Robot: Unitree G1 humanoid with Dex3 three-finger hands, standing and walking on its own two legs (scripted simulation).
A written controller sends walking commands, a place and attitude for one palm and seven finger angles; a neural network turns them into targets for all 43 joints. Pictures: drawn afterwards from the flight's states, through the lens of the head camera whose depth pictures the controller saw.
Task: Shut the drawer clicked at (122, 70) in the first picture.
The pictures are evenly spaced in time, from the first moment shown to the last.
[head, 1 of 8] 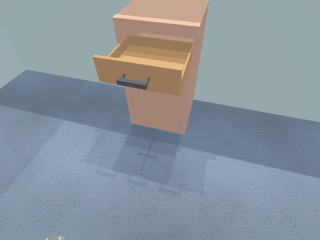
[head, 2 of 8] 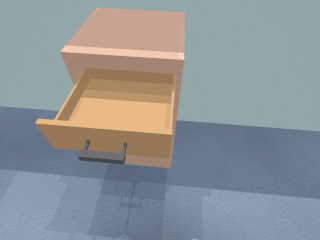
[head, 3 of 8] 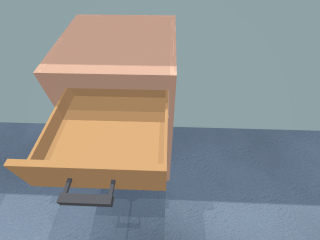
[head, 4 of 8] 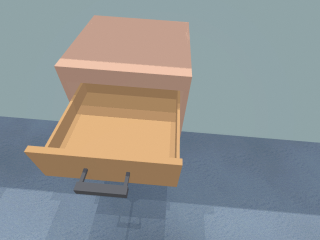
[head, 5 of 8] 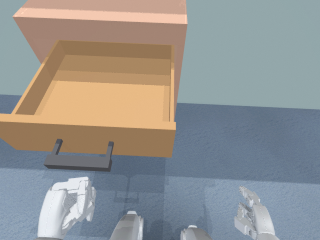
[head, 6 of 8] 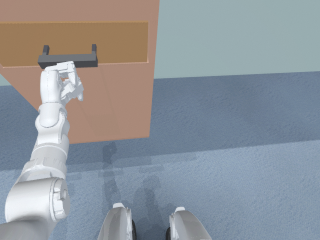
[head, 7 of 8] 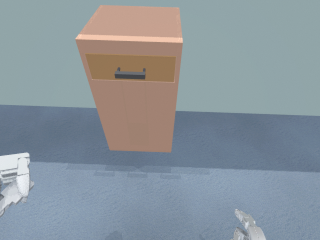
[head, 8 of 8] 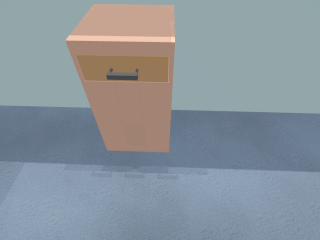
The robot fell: no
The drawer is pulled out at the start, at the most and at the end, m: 0.29 0.29 0.00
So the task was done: yes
